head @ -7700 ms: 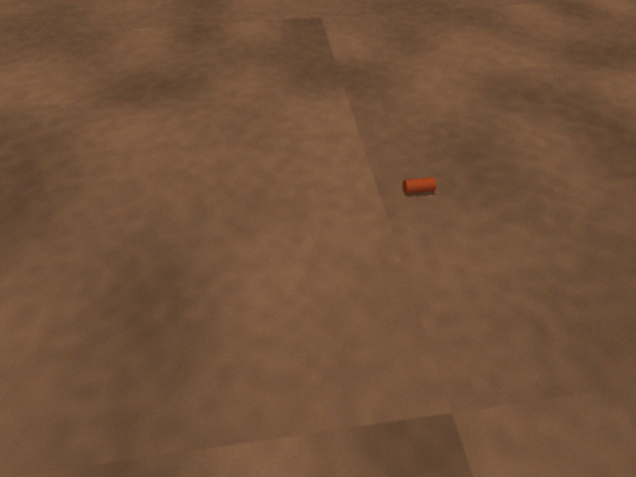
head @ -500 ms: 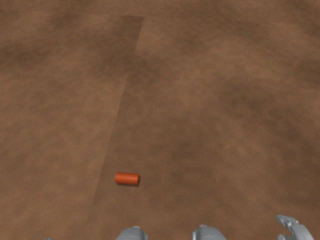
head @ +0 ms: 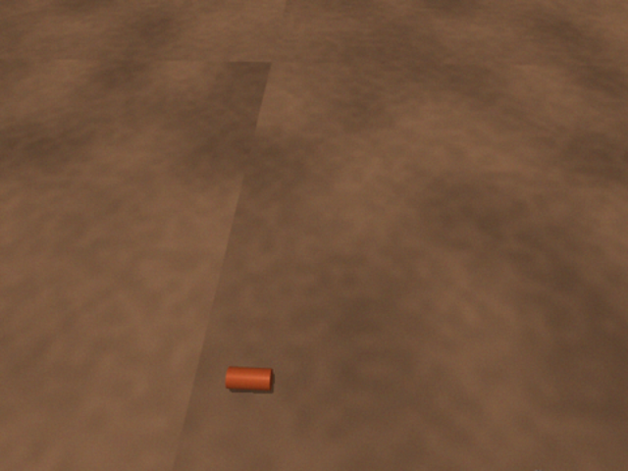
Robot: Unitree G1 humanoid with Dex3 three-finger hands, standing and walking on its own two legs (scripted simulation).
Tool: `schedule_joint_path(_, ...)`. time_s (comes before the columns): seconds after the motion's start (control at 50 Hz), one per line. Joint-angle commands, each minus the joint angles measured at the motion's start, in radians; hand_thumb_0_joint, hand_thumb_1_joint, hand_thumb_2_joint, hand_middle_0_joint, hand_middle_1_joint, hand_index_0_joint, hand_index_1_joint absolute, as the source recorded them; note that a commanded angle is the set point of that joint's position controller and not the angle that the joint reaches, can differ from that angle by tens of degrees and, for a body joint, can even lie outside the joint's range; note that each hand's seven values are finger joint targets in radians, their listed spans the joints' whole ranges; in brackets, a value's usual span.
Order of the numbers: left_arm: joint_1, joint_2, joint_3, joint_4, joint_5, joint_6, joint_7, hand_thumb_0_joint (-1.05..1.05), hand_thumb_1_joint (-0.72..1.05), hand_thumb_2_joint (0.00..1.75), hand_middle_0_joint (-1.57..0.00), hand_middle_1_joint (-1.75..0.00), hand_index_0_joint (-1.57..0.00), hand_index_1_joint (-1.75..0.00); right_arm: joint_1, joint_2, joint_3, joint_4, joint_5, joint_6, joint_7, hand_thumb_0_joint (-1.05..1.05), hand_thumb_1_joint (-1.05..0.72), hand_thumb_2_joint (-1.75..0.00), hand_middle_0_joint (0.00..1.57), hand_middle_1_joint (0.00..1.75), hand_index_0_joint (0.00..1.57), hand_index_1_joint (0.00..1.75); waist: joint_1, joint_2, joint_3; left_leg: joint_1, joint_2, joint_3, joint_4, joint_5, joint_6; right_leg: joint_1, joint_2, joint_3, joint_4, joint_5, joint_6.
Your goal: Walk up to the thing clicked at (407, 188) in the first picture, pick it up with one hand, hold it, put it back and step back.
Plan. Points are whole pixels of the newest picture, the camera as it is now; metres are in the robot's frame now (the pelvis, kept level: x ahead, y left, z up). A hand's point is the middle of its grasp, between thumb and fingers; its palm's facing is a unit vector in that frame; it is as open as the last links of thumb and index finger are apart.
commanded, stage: walk up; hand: left
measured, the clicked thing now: (249, 378) +0.47 +0.24 -0.74
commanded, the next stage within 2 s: stand in 0.98 s
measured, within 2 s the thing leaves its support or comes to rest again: neither
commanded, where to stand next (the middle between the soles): +0.08 +0.00 m, yaw -2 degrees
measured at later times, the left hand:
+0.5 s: hand out of the picture +0.12 +0.25 -0.15, palm faces -0.07 -0.93 -0.35, open 7.4 cm
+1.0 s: hand out of the picture +0.12 +0.25 -0.15, palm faces -0.08 -0.93 -0.35, open 7.4 cm
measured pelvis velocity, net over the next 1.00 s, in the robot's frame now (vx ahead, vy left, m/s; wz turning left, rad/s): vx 0.02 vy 0.00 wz -0.06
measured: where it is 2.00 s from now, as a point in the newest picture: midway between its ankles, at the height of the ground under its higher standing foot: outside the picture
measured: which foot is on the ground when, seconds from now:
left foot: down 0.00-1.00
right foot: down 0.00-1.00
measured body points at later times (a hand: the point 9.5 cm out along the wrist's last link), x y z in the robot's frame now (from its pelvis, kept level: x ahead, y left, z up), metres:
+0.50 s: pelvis +0.01 +0.00 +0.01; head +0.02 +0.00 +0.46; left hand +0.12 +0.30 -0.12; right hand +0.08 -0.31 -0.12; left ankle +0.01 +0.12 -0.74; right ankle +0.02 -0.14 -0.74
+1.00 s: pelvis +0.02 +0.00 +0.01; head +0.02 +0.00 +0.46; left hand +0.12 +0.30 -0.12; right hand +0.09 -0.30 -0.12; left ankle +0.01 +0.12 -0.74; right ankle +0.02 -0.14 -0.74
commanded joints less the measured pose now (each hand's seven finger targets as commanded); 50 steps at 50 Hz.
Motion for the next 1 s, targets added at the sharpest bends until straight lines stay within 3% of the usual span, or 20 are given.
schedule_joint_path(0.0, -0.06, 0.223, 0.035, -0.042, -0.007, -0.019, 0.015, 0.0, 0.9, 0.9, -0.2, -0.3, -0.2, -0.3, -0.076, -0.217, -0.044, -0.054, 0.007, -0.017, -0.016, 0.0, -0.9, -0.9, 0.2, 0.3, 0.2, 0.3, -0.003, -0.005, -0.123, 0.073, 0.099, -0.102, -0.11, 0.179, 0.04, 0.04, -0.098, 0.095, -0.102, 0.213, -0.053)
schedule_joint_path(0.06, -0.085, 0.22, 0.034, -0.037, -0.002, -0.014, 0.015, 0.0, 0.9, 0.9, -0.2, -0.3, -0.2, -0.3, -0.085, -0.22, -0.048, -0.042, 0.002, -0.012, -0.016, 0.0, -0.9, -0.9, 0.2, 0.3, 0.2, 0.3, -0.01, -0.013, -0.114, 0.087, 0.097, -0.091, -0.137, 0.142, 0.035, 0.028, -0.102, 0.103, -0.128, 0.185, -0.05)
schedule_joint_path(0.16, -0.107, 0.208, 0.034, -0.025, -0.003, -0.012, 0.014, 0.0, 0.9, 0.9, -0.2, -0.3, -0.2, -0.3, -0.089, -0.218, -0.047, -0.024, 0.002, -0.014, -0.015, 0.0, -0.9, -0.9, 0.2, 0.3, 0.2, 0.3, -0.01, -0.003, -0.129, 0.116, 0.105, -0.082, -0.164, 0.191, 0.027, 0.06, -0.099, 0.099, -0.138, 0.223, -0.043)
schedule_joint_path(0.26, -0.126, 0.202, 0.033, -0.023, 0.001, -0.005, 0.012, 0.0, 0.9, 0.9, -0.2, -0.3, -0.2, -0.3, -0.103, -0.22, -0.049, -0.017, -0.003, -0.014, -0.015, 0.0, -0.9, -0.9, 0.2, 0.3, 0.2, 0.3, -0.01, 0.011, -0.096, 0.097, 0.103, -0.077, -0.204, 0.12, 0.021, 0.056, -0.093, 0.102, -0.158, 0.178, -0.037)
schedule_joint_path(0.36, -0.129, 0.203, 0.039, -0.024, 0.006, -0.005, 0.011, 0.0, 0.9, 0.9, -0.2, -0.3, -0.2, -0.3, -0.102, -0.217, -0.049, -0.021, -0.004, -0.018, -0.015, 0.0, -0.9, -0.9, 0.2, 0.3, 0.2, 0.3, -0.01, -0.005, -0.119, 0.119, 0.105, -0.059, -0.202, 0.155, 0.021, 0.078, -0.094, 0.099, -0.161, 0.225, -0.035)
schedule_joint_path(0.42, -0.138, 0.2, 0.039, -0.024, 0.005, -0.003, 0.011, 0.0, 0.9, 0.9, -0.2, -0.3, -0.2, -0.3, -0.098, -0.214, -0.049, -0.017, -0.003, -0.017, -0.015, 0.0, -0.9, -0.9, 0.2, 0.3, 0.2, 0.3, -0.011, -0.005, -0.1, 0.121, 0.102, -0.059, -0.21, 0.134, 0.016, 0.058, -0.093, 0.105, -0.167, 0.194, -0.034)
schedule_joint_path(0.72, -0.113, 0.187, 0.042, -0.027, 0.006, 0.006, 0.013, 0.0, 0.9, 0.9, -0.2, -0.3, -0.2, -0.3, -0.065, -0.213, -0.058, -0.026, -0.005, -0.015, -0.018, 0.0, -0.9, -0.9, 0.2, 0.3, 0.2, 0.3, -0.012, 0.001, -0.121, 0.156, 0.113, -0.039, -0.21, 0.176, 0.025, 0.072, -0.083, 0.09, -0.141, 0.232, -0.034)
schedule_joint_path(0.94, -0.113, 0.192, 0.041, -0.033, 0.01, 0.007, 0.015, 0.0, 0.9, 0.9, -0.2, -0.3, -0.2, -0.3, -0.067, -0.21, -0.062, -0.032, -0.008, -0.008, -0.017, 0.0, -0.9, -0.9, 0.2, 0.3, 0.2, 0.3, -0.016, 0.001, -0.079, 0.152, 0.109, -0.037, -0.225, 0.109, 0.024, 0.041, -0.08, 0.105, -0.155, 0.198, -0.037)
schedule_joint_path(0.98, -0.113, 0.189, 0.04, -0.038, 0.005, 0.008, 0.013, 0.0, 0.9, 0.9, -0.2, -0.3, -0.2, -0.3, -0.075, -0.201, -0.053, -0.04, -0.005, -0.016, -0.021, 0.0, -0.9, -0.9, 0.2, 0.3, 0.2, 0.3, -0.021, -0.02, -0.1, 0.162, 0.125, -0.071, -0.225, 0.24, 0.018, 0.064, -0.09, 0.108, -0.165, 0.252, -0.032)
